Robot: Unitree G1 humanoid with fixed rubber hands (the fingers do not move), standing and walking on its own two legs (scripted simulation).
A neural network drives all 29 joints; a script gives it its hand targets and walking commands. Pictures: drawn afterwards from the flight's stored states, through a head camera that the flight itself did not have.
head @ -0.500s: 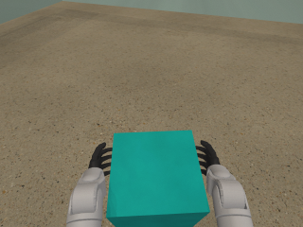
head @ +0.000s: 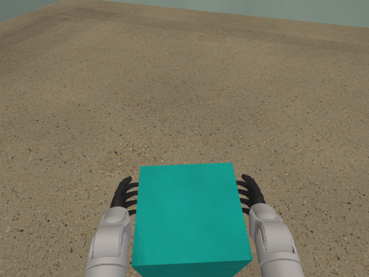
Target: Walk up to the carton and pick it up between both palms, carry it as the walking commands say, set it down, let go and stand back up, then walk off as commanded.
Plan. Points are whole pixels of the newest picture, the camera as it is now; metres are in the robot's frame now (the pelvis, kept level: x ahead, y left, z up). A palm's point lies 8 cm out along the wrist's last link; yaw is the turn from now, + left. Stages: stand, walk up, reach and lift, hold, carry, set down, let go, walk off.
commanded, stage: carry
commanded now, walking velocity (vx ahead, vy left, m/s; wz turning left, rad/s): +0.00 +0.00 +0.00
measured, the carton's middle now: (188, 226) +0.28 +0.00 -0.06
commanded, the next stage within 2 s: hold in 0.12 s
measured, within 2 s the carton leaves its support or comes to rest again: neither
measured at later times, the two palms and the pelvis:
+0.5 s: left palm (115, 202) +0.27 +0.15 +0.07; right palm (261, 200) +0.27 -0.15 +0.06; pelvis -0.02 +0.00 +0.01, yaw -1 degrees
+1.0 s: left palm (125, 202) +0.30 +0.14 +0.02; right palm (257, 204) +0.29 -0.16 +0.01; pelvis -0.02 +0.00 +0.00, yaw -2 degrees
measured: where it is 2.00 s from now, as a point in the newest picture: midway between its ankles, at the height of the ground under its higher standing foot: outside the picture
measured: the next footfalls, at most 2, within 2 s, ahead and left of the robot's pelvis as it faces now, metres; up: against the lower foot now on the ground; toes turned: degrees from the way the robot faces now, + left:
none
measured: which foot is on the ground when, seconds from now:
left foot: down 0.00-1.00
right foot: down 0.00-1.00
